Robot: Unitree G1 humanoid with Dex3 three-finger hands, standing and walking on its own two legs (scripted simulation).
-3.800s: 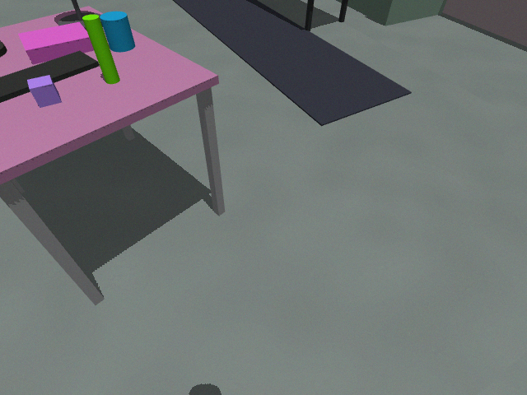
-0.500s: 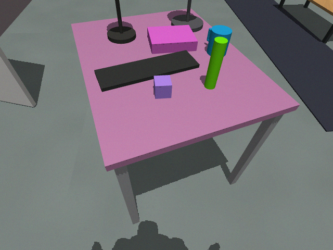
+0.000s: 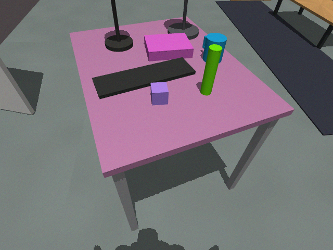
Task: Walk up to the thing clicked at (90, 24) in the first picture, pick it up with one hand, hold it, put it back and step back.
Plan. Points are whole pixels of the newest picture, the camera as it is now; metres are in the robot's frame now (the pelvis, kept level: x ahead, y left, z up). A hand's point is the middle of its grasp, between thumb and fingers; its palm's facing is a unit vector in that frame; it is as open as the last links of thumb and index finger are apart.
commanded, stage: walk up
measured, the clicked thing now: (210, 71) +0.71 -0.16 +0.04
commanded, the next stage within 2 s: stand in 0.20 s
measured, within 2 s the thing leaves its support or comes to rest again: neither
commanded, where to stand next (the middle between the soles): +0.03 +0.00 m, yaw +0 degrees
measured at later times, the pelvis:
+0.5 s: pelvis +0.01 +0.00 +0.00, yaw +1 degrees
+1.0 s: pelvis +0.03 +0.00 +0.01, yaw +1 degrees
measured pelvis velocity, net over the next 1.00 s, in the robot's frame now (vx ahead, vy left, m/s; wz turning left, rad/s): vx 0.03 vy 0.00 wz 0.03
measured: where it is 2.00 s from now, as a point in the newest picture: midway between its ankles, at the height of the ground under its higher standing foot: outside the picture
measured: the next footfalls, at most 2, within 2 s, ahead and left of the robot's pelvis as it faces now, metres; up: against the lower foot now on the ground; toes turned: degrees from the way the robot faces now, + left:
none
